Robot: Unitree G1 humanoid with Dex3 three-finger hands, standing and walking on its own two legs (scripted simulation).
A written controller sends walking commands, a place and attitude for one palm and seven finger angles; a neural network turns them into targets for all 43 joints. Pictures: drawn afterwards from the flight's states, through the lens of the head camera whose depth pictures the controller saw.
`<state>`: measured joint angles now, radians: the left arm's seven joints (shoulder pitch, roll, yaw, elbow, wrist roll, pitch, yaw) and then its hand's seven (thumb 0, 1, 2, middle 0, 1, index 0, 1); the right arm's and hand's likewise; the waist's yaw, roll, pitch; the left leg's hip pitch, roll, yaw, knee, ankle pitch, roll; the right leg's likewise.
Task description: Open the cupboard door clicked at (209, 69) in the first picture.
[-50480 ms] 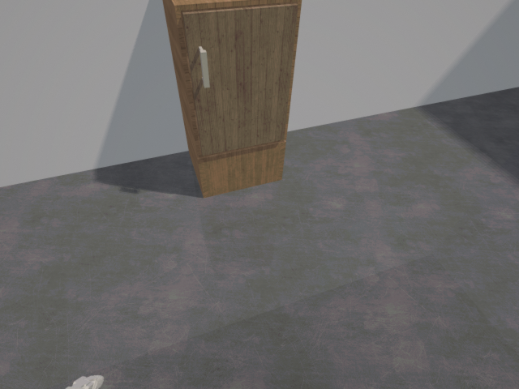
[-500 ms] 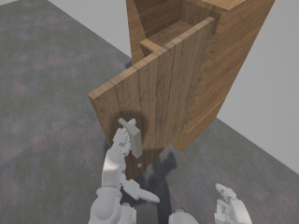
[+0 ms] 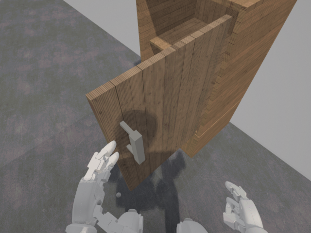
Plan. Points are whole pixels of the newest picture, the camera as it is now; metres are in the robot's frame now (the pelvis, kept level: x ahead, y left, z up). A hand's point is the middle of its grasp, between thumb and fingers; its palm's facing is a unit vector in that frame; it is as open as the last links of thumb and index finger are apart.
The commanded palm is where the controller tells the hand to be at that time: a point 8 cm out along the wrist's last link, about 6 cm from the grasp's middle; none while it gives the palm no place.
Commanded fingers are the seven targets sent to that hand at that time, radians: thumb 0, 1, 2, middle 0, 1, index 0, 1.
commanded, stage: slide the hand sideways off the handle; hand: left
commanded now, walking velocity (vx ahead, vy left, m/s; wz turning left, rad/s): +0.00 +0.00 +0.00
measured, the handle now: (132, 143) +0.32 +0.08 +0.06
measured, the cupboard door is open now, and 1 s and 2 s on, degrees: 91 91 91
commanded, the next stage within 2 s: draw the hand back to the body in 0.26 s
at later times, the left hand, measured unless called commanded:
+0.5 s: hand (97, 199) +0.19 +0.13 +0.07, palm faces -0.03 -1.00 -0.03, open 16.3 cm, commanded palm +0.16 +0.19 +0.08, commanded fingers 0.00 -0.50 0.30 -0.15 -0.30 -0.15 -0.30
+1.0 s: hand (44, 184) +0.19 +0.20 +0.15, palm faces +0.13 -0.96 -0.26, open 15.5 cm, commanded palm +0.16 +0.25 +0.17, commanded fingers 0.00 -0.05 0.50 -0.17 -0.30 -0.17 -0.30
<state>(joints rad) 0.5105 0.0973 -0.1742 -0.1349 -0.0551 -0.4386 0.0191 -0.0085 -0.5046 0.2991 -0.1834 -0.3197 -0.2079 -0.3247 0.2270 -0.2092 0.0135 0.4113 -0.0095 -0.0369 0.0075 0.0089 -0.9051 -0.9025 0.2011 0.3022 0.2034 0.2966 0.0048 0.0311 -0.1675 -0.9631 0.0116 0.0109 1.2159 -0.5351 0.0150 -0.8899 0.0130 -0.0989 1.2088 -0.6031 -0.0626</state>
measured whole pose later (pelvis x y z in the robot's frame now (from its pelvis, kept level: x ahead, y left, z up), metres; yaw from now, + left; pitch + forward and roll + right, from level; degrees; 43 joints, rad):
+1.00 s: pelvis +0.02 +0.02 +0.06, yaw +0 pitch +7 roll -2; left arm 0.66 0.28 0.07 -0.42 -0.09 -0.11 0.03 -0.01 -0.35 0.37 -0.16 -0.31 -0.16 -0.30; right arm 0.29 -0.22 0.03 0.42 0.04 -0.05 -0.11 0.01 -0.90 -0.90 0.20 0.30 0.20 0.30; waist 0.03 0.06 -0.15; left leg -0.59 0.01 0.02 0.92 -0.45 0.04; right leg -0.50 0.02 -0.08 0.87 -0.48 -0.03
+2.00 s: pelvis +0.03 +0.00 +0.11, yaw -1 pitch -5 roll +0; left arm 0.48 0.35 0.33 -0.39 -0.08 -0.07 0.12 0.02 0.88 0.90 -0.21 -0.31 -0.21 -0.30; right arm 0.20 -0.23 0.02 0.64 0.01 -0.09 -0.09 0.01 -0.90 -0.90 0.20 0.30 0.20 0.30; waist 0.06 0.07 0.02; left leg -0.10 0.00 0.04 0.42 -0.24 0.02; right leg -0.03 0.04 -0.04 0.38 -0.27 -0.04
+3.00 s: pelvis -0.09 +0.04 +0.09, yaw +2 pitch +0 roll -2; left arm 0.57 0.40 0.42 -0.54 -0.03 -0.22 0.17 0.02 0.88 0.90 -0.21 -0.31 -0.22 -0.30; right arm 0.19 -0.21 -0.01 0.61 0.01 -0.06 -0.07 0.01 -0.90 -0.90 0.20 0.30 0.21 0.30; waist 0.02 0.02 0.05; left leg -0.47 -0.01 0.04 0.65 -0.29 0.02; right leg -0.33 0.06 0.03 0.56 -0.23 -0.01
